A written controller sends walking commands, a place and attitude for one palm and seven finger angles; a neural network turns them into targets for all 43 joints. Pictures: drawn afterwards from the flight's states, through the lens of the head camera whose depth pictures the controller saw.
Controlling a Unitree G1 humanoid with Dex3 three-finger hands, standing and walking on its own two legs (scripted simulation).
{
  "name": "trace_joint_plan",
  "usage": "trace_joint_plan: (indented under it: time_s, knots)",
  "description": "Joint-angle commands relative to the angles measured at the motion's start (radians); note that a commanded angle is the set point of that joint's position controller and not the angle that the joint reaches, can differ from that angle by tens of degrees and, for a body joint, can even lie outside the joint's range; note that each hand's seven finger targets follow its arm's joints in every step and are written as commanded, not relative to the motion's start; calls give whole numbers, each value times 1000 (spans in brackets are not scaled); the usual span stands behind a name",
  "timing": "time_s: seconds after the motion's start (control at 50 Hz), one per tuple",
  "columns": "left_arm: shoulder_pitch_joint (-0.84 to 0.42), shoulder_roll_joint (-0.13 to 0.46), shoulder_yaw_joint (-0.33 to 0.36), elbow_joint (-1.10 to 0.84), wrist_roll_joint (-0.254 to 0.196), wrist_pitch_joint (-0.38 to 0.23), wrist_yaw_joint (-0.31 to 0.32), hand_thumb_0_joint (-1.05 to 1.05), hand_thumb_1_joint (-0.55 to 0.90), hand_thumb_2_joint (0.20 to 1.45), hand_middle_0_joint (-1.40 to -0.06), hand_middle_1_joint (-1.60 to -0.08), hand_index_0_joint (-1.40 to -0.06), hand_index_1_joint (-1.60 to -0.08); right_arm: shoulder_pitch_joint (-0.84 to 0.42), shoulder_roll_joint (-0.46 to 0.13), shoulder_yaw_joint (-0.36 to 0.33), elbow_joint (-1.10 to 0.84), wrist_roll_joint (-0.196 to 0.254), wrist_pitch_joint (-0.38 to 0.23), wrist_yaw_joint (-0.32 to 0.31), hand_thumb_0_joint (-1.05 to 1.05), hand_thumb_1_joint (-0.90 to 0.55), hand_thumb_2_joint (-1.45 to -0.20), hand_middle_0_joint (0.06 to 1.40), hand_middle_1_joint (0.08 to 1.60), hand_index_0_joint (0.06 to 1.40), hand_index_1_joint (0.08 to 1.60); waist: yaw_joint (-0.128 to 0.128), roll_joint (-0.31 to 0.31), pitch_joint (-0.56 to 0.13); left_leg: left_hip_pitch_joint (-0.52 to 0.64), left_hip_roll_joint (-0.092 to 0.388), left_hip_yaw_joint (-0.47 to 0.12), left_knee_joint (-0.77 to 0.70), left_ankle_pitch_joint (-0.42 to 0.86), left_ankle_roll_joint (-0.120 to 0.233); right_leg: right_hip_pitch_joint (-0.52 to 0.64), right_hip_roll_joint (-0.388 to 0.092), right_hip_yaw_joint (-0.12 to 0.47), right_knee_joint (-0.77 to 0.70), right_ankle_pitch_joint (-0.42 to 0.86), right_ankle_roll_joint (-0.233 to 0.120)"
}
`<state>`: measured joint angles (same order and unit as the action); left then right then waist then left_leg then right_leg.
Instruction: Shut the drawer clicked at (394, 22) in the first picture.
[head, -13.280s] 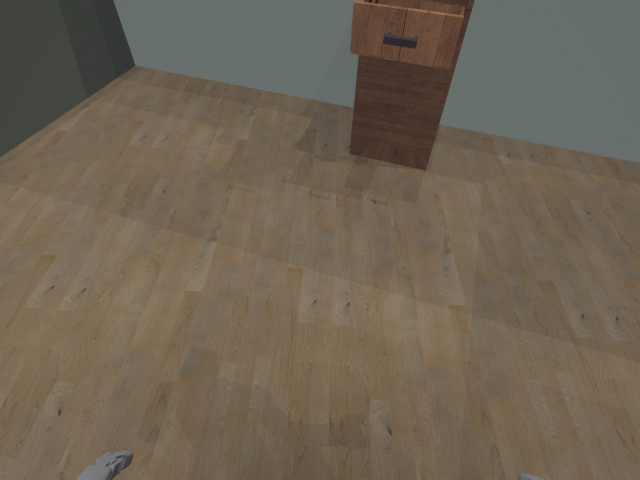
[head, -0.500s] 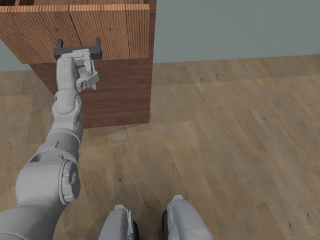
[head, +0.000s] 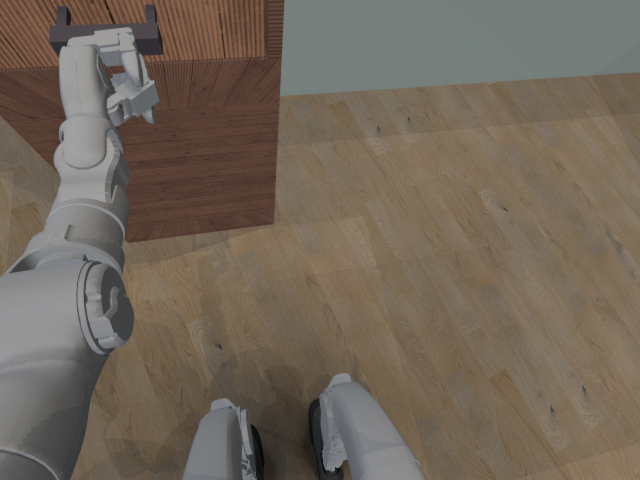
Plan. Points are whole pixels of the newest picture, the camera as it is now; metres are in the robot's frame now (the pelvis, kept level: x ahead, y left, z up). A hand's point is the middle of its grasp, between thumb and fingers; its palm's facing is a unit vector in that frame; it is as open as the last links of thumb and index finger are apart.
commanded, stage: push the drawer shut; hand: left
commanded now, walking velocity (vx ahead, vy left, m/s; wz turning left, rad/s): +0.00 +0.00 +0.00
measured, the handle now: (108, 27) +0.64 +0.16 +0.06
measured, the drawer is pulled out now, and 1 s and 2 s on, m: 0.00 0.00 0.00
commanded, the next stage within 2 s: pull the fist back off the drawer in 0.24 s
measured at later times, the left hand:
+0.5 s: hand (145, 83) +0.57 +0.12 +0.05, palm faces +0.03 -1.00 -0.05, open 3.3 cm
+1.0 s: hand (140, 88) +0.56 +0.12 +0.06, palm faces +0.05 -1.00 -0.03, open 3.3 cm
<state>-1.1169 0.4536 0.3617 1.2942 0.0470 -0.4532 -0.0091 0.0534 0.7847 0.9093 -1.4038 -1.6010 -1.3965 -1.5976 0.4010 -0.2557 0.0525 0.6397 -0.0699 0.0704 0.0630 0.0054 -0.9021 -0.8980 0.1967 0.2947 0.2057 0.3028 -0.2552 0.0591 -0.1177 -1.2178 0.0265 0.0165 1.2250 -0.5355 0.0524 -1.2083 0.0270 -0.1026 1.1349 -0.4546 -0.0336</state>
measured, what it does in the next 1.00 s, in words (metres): stands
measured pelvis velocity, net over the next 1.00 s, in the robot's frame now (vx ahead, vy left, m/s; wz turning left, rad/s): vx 0.00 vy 0.01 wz -0.01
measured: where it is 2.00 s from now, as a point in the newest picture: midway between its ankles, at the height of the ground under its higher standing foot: (290, 473)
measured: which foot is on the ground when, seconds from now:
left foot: down 0.00-1.00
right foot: down 0.00-1.00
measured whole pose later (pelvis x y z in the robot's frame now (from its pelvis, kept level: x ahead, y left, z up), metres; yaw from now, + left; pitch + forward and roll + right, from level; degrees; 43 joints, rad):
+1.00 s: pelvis +0.00 +0.01 +0.01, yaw -1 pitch +29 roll -4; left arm -1.02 0.41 0.35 1.18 0.02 -0.43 0.01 0.04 0.86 0.89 -1.40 -1.60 -1.40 -1.60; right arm 0.42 -0.25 0.05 0.62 -0.06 0.06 0.09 0.01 -0.90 -0.90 0.20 0.29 0.21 0.30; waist -0.23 0.06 -0.13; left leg -1.18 0.03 0.03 1.20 -0.53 0.06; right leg -1.17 0.04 -0.08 1.10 -0.44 -0.03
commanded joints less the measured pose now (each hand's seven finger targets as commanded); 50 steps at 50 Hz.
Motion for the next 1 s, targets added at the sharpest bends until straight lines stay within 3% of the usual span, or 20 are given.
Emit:
trace_joint_plan:
  time_s: [0.0, 0.06, 0.08, 0.14, 0.18, 0.22, 0.32, 0.38, 0.42, 0.52, 0.58, 0.66, 0.68, 0.74, 0.76, 0.78, 0.82, 0.9, 0.94, 0.98]
  knots:
    - [-663, 240, 14, -255, -10, -68, 38, 0, 900, 900, -1400, -1600, -1400, -1600, 241, -197, -64, -14, -9, -2, -15, 0, -900, -900, 200, 300, 200, 300, -82, 146, -595, 445, 3, -124, -97, 437, -17, 241, 26, 79, -113, 284, 13]
    - [-718, 233, -5, -230, -8, -60, 41, 0, 900, 900, -1400, -1600, -1400, -1600, 241, -197, -60, -5, -10, -8, -17, 0, -900, -900, 200, 300, 200, 300, -104, 163, -567, 414, 0, -123, -95, 379, -15, 218, 26, 81, -125, 229, 14]
    - [-722, 266, 19, -218, -6, -57, 45, 0, 900, 900, -1400, -1600, -1400, -1600, 246, -202, -58, -2, -10, -11, -19, 0, -900, -900, 200, 300, 200, 300, -106, 146, -561, 395, 1, -122, -92, 365, -12, 221, 28, 81, -125, 218, 14]
    - [-786, 257, -15, -231, -2, -63, 41, 0, 900, 900, -1400, -1600, -1400, -1600, 242, -202, -53, -1, -11, -21, -22, 0, -900, -900, 200, 300, 200, 300, -118, 217, -581, 429, -1, -134, -94, 355, -19, 175, 26, 76, -119, 191, 10]
    - [-796, 291, 8, -224, -2, -61, 46, 0, 900, 900, -1400, -1600, -1400, -1600, 246, -207, -49, 2, -13, -27, -23, 0, -900, -900, 200, 300, 200, 300, -120, 208, -593, 423, 0, -139, -90, 349, -18, 177, 29, 75, -117, 183, 10]
    - [-832, 294, -2, -242, 0, -64, 47, 0, 900, 900, -1400, -1600, -1400, -1600, 245, -210, -48, 1, -14, -33, -25, 0, -900, -900, 200, 300, 200, 300, -128, 243, -620, 455, 3, -152, -92, 351, -24, 147, 28, 68, -109, 175, 9]
    - [-867, 258, -49, -210, -2, -46, 55, 0, 900, 900, -1400, -1600, -1400, -1600, 230, -217, -38, 7, -9, -54, -30, 0, -900, -900, 200, 300, 200, 300, -159, 242, -577, 427, 6, -162, -107, 250, -18, 94, 26, 67, -117, 108, 12]
    - [-867, 280, -36, -209, 5, -41, 60, 0, 900, 900, -1400, -1600, -1400, -1600, 233, -218, -36, 2, -13, -62, -29, 0, -900, -900, 200, 300, 200, 300, -147, 253, -593, 406, 2, -162, -104, 229, -18, 111, 23, 70, -112, 96, 9]
    - [-874, 284, -29, -229, 10, -46, 61, 0, 900, 900, -1400, -1600, -1400, -1600, 240, -222, -39, 1, -16, -66, -25, 0, -900, -900, 200, 300, 200, 300, -138, 271, -627, 455, 7, -183, -105, 262, -27, 94, 22, 60, -101, 114, 6]
    - [-838, 248, -40, -197, 14, -32, 61, 0, 900, 900, -1400, -1600, -1400, -1600, 242, -222, -42, 2, -18, -67, -12, 0, -900, -900, 200, 300, 200, 300, -133, 248, -604, 437, 10, -192, -107, 232, -25, 80, 20, 57, -100, 100, 8]
    - [-783, 280, -4, -206, 14, -30, 60, 0, 900, 900, -1400, -1600, -1400, -1600, 245, -223, -45, -4, -17, -63, -6, 0, -900, -900, 200, 300, 200, 300, -102, 235, -622, 426, 8, -180, -108, 242, -25, 124, 21, 63, -103, 107, 5]
    - [-704, 239, -18, -223, 9, -30, 52, 0, 900, 900, -1400, -1600, -1400, -1600, 236, -217, -49, -15, -13, -55, 3, 0, -900, -900, 200, 300, 200, 300, -82, 231, -603, 441, 10, -175, -121, 248, -27, 129, 21, 60, -107, 111, 4]
    - [-681, 266, 7, -240, 5, -32, 53, 0, 900, 900, -1400, -1600, -1400, -1600, 239, -217, -49, -19, -13, -52, 3, 0, -900, -900, 200, 300, 200, 300, -67, 204, -612, 431, 11, -168, -124, 256, -26, 161, 23, 62, -108, 116, 4]
    - [-590, 256, 14, -251, -6, -32, 41, 0, 900, 900, -1400, -1600, -1400, -1600, 229, -211, -51, -33, -5, -45, 5, 0, -900, -900, 200, 300, 200, 300, -41, 197, -612, 429, 9, -148, -132, 291, -25, 209, 24, 66, -117, 143, 2]
    - [-583, 223, -4, -251, -14, -29, 37, 0, 900, 900, -1400, -1600, -1400, -1600, 227, -207, -52, -33, -4, -43, 7, 0, -900, -900, 200, 300, 200, 300, -51, 167, -597, 410, 6, -137, -129, 282, -20, 224, 25, 72, -127, 145, 6]
    - [-553, 237, 9, -260, -14, -30, 36, 0, 900, 900, -1400, -1600, -1400, -1600, 229, -206, -53, -34, -2, -39, 6, 0, -900, -900, 200, 300, 200, 300, -37, 162, -582, 408, 8, -135, -138, 291, -21, 242, 25, 70, -128, 153, 4]
    - [-482, 243, 31, -289, -20, -40, 33, 0, 900, 900, -1400, -1600, -1400, -1600, 227, -203, -58, -47, 1, -34, 5, 0, -900, -900, 200, 300, 200, 300, -7, 159, -624, 432, 5, -123, -141, 346, -23, 287, 26, 72, -123, 202, 2]
    - [-371, 142, -12, -322, -41, -47, 24, 0, 900, 900, -1400, -1600, -1400, -1600, 219, -188, -68, -55, 5, -23, 10, 0, -900, -900, 200, 300, 200, 300, 5, 127, -608, 470, 3, -105, -148, 429, -25, 321, 27, 69, -128, 293, 4]
    - [-323, 144, -3, -363, -48, -52, 23, 0, 900, 900, -1400, -1600, -1400, -1600, 218, -187, -75, -60, 7, -12, 10, 0, -900, -900, 200, 300, 200, 300, 22, 119, -616, 486, 4, -97, -151, 481, -29, 352, 27, 70, -127, 343, 5]
    - [-290, 91, -31, -349, -58, -49, 19, 0, 900, 900, -1400, -1600, -1400, -1600, 216, -179, -81, -57, 10, -5, 11, 0, -900, -900, 200, 300, 200, 300, 12, 80, -584, 476, -1, -85, -153, 492, -26, 374, 28, 73, -140, 378, 8]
